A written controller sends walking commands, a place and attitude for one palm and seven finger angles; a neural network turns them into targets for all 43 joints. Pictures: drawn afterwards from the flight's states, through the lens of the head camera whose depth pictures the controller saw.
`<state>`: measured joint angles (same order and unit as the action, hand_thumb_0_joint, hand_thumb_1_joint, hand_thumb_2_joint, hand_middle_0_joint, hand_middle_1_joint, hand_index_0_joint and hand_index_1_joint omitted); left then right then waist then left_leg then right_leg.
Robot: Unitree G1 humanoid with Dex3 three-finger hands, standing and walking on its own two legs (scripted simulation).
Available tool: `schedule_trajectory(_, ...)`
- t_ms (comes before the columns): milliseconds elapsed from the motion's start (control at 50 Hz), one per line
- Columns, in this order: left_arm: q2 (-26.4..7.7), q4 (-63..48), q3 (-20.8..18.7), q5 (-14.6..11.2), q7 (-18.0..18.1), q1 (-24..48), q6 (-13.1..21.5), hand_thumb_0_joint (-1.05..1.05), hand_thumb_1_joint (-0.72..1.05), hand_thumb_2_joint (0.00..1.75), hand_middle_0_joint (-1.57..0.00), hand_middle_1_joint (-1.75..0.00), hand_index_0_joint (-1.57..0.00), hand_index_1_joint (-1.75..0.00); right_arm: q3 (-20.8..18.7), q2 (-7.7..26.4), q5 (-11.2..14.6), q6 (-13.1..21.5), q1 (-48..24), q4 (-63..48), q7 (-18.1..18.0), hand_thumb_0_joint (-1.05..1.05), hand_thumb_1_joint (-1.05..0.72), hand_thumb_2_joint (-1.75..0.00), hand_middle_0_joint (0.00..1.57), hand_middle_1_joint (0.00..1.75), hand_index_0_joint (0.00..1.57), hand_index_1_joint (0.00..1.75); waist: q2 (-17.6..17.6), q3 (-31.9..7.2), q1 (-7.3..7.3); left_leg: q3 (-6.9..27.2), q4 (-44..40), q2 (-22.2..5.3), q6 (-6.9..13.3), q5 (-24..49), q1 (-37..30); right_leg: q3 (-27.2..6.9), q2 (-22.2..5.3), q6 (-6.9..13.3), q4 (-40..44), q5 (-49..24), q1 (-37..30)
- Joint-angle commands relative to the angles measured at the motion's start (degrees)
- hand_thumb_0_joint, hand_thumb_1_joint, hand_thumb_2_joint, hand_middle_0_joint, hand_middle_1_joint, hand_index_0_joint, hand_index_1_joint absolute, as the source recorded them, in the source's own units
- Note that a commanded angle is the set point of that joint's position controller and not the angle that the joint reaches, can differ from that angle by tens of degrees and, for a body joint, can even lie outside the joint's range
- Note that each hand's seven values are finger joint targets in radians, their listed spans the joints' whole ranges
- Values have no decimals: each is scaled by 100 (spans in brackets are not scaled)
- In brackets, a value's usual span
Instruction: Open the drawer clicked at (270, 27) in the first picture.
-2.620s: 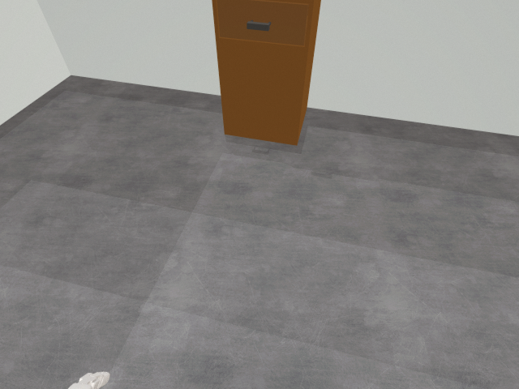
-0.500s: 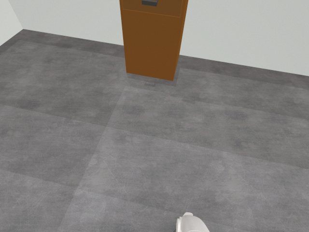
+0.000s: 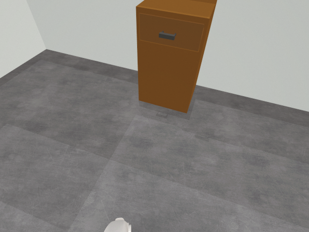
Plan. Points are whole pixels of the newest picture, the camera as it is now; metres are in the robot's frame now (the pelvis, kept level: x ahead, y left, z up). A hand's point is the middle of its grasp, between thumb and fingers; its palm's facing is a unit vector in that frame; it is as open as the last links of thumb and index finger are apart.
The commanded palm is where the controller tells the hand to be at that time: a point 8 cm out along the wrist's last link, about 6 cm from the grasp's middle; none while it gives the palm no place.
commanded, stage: walk to a spot facing it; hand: left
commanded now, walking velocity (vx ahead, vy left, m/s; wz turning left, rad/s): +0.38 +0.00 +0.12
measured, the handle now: (167, 34) +1.30 -0.01 -0.07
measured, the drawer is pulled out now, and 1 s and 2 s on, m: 0.00 0.00 0.00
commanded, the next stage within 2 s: turn to face it in 0.88 s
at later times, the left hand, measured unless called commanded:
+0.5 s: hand (89, 196) +0.26 +0.23 -0.16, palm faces +0.02 -0.99 -0.16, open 7.4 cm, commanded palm none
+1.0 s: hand (115, 153) +0.42 +0.18 -0.17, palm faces +0.07 -0.97 -0.22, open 7.2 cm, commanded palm none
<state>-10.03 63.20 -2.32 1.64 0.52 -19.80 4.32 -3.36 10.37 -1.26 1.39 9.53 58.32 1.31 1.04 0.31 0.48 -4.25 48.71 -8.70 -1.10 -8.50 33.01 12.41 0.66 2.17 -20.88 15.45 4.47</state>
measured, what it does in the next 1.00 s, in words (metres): walks ahead: left foot, then right foot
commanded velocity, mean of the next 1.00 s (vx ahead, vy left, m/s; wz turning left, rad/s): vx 0.32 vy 0.00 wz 0.05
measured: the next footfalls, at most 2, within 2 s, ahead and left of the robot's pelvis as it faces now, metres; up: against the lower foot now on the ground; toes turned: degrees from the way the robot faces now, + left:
left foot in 0.14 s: +0.20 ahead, +0.14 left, +0.00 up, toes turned +10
right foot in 0.70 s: +0.41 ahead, -0.13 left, +0.00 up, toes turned -13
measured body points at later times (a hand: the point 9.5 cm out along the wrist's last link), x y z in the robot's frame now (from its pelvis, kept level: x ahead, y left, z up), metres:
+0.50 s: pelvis +0.20 +0.05 +0.01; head +0.20 +0.06 +0.46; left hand +0.25 +0.28 -0.15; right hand +0.15 -0.18 -0.14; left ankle +0.16 +0.13 -0.74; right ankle +0.28 -0.11 -0.67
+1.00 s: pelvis +0.40 -0.01 +0.00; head +0.41 -0.01 +0.45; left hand +0.42 +0.23 -0.15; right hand +0.43 -0.25 -0.15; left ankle +0.48 +0.12 -0.69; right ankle +0.37 -0.12 -0.74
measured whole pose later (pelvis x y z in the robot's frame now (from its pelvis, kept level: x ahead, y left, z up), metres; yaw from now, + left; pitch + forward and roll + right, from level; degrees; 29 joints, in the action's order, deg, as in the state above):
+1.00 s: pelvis +0.40 -0.01 +0.00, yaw +3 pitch -1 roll -2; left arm -9.8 61.5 -2.9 1.7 0.9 -15.1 4.0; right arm -3.9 10.5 -1.1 0.5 14.1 60.2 1.0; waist 2.0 1.5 -1.7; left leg -5.3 53.1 -7.9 -1.5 -11.3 32.9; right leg 15.0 -3.3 0.1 -22.7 15.2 6.0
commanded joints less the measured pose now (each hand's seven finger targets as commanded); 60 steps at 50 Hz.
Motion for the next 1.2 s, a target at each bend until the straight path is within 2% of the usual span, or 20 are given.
schedule_trajectory(0, -719, -132, -93, -6, 22, -580, 80, 0, 90, 90, -20, -30, -20, -30, 55, 35, -2, 117, -353, -382, 88, 0, -90, -90, 20, 30, 20, 30, -536, 649, 179, -199, -916, 138, 114, -181, -194, -1041, -1763, 593, 886, -1402, 50)
schedule_trajectory(40, -768, -76, -115, -5, 23, -659, 48, 0, 90, 90, -20, -30, -20, -30, 33, 127, 0, 154, -329, -402, 70, 0, -90, -90, 20, 30, 20, 30, -538, 572, 144, -311, -1225, 266, 213, -440, -629, -1017, -1819, 572, 578, -1802, -83)
schedule_trajectory(80, -798, -77, -134, -35, 18, -508, 29, 0, 90, 90, -20, -30, -20, -30, -51, 392, -40, 220, 742, -66, 1, 0, -90, -90, 20, 30, 20, 30, -113, 40, -386, -484, -1905, 563, 326, -248, -2346, -497, -1461, 349, -925, -2498, 348)
schedule_trajectory(100, -604, -144, -113, -73, -13, -606, 27, 0, 90, 90, -20, -30, -20, -30, -167, 882, -93, 265, 1623, 144, -65, 0, -90, -90, 20, 30, 20, 30, 639, -592, -713, 578, -2284, -189, 638, -235, -3825, -171, -999, 49, -2430, -1774, 1268)
schedule_trajectory(120, -313, -314, -27, -125, -79, -653, 47, 0, 90, 90, -20, -30, -20, -30, -314, 1516, -75, 270, 2219, 280, -131, 0, -90, -90, 20, 30, 20, 30, 1908, -1016, -790, 2683, -2883, -1669, 1272, 248, -4876, -95, -207, -219, -4293, 1430, 2835)
schedule_trajectory(140, -527, -454, -62, -71, -45, -265, 40, 0, 90, 90, -20, -30, -20, -30, -279, 1464, 5, 210, 2244, 329, -180, 0, -90, -90, 20, 30, 20, 30, 1183, -879, -832, 2894, -3166, -1871, 1494, 252, -4729, -794, -334, -113, -5114, 1714, 3256)
schedule_trajectory(260, -50, -160, -103, 29, -132, -363, -252, 0, 90, 90, -20, -30, -20, -30, -10, 418, 38, 356, 880, 123, -245, 0, -90, -90, 20, 30, 20, 30, 396, 286, 19, 761, -3878, -837, 813, -413, -2104, -1062, -913, -261, -4791, -35, 2657)
schedule_trajectory(560, -116, -954, -124, -2, -204, 1651, -281, 0, 90, 90, -20, -30, -20, -30, -68, 518, -49, 343, 1991, 632, -239, 0, -90, -90, 20, 30, 20, 30, 481, 834, -391, 81, -3827, -931, 983, 612, -3216, -574, -720, -236, -1719, -389, 2944)
schedule_trajectory(640, -371, -620, -211, 27, -190, 512, -156, 0, 90, 90, -20, -30, -20, -30, -59, 585, -29, 301, 1802, 643, -238, 0, -90, -90, 20, 30, 20, 30, 137, 147, 209, -418, -2100, -632, 673, 1828, -2912, -252, -250, 12, -790, -440, 817)
schedule_trajectory(660, -738, -333, -303, 58, -142, -396, -84, 0, 90, 90, -20, -30, -20, -30, -43, 506, 27, 320, 1746, 603, -188, 0, -90, -90, 20, 30, 20, 30, -420, -434, 616, -604, -772, -345, 473, 1445, -2011, -869, -704, 221, -669, -415, -653)
schedule_trajectory(680, -1416, -141, -493, 66, -57, -1170, -35, 0, 90, 90, -20, -30, -20, -30, 42, 122, 93, 352, 1877, 406, -157, 0, -90, -90, 20, 30, 20, 30, -1907, -1168, 784, -860, 1102, 404, 185, -1341, -345, -3075, -2361, 759, -185, -587, -2135)
schedule_trajectory(700, -1612, -83, -489, -70, -31, -1342, -55, 0, 90, 90, -20, -30, -20, -30, 43, 280, 96, 319, 1473, 228, -167, 0, -90, -90, 20, 30, 20, 30, -1573, -1186, 789, -116, 2220, 593, 198, -2437, 257, -3858, -2816, 1032, 392, -1073, -2084)
schedule_trajectory(760, -862, -359, -284, -81, 1, -44, -27, 0, 90, 90, -20, -30, -20, -30, -34, 130, 64, 232, 1061, 270, -166, 0, -90, -90, 20, 30, 20, 30, -573, -32, 246, 418, 2589, -36, 184, -1172, 301, -2424, -2402, 632, 646, -898, -140)
schedule_trajectory(860, -314, -409, -134, 17, 55, 332, 69, 0, 90, 90, -20, -30, -20, -30, -41, -203, 2, -69, 1425, 348, -97, 0, -90, -90, 20, 30, 20, 30, -789, 430, -300, 224, 1495, -61, -17, -540, -200, -725, -1945, 364, 1014, -1257, 1046)
schedule_trajectory(1000, -625, -293, -95, 11, 69, 30, 16, 0, 90, 90, -20, -30, -20, -30, 37, -117, 6, 16, 403, -137, 48, 0, -90, -90, 20, 30, 20, 30, -851, 523, -33, -220, -791, 178, 41, -193, -680, -303, -1856, 315, 541, -2056, 563)
schedule_trajectory(1060, -621, -177, -63, -39, 93, -113, -71, 0, 90, 90, -20, -30, -20, -30, 7, 153, -31, 117, 1045, 91, -21, 0, -90, -90, 20, 30, 20, 30, -423, 61, -278, -320, -1908, 404, 70, 623, -2220, -261, -1506, 142, -680, -2397, 636)
schedule_trajectory(1080, -489, -204, -31, -87, 86, -274, -116, 0, 90, 90, -20, -30, -20, -30, -62, 587, -56, 158, 1524, 190, -86, 0, -90, -90, 20, 30, 20, 30, 381, -462, -409, 56, -2074, -64, 165, 1953, -3273, -117, -1120, -99, -1563, -1469, 1095)
schedule_trajectory(1100, -236, -241, 5, -168, 85, -534, -164, 0, 90, 90, -20, -30, -20, -30, -153, 1165, -59, 170, 1850, 220, -173, 0, -90, -90, 20, 30, 20, 30, 1636, -984, -457, 1391, -2261, -1318, 734, 3503, -4069, 13, -461, -352, -2743, 1041, 1900)
schedule_trajectory(1120, -265, -287, 21, -136, 109, -477, -217, 0, 90, 90, -20, -30, -20, -30, -124, 1284, -1, 103, 1832, 234, -230, 0, -90, -90, 20, 30, 20, 30, 1679, -1156, -459, 1635, -2686, -1799, 1140, 3485, -3766, -516, -332, -324, -3789, 2481, 1824)
schedule_trajectory(1180, -219, -224, -22, -67, 76, -104, -355, 0, 90, 90, -20, -30, -20, -30, 11, 854, -14, 106, 645, -63, -317, 0, -90, -90, 20, 30, 20, 30, 1054, -198, -190, 915, -3026, -1531, 980, 2152, -2465, -1014, -725, -326, -4370, 1661, 2161)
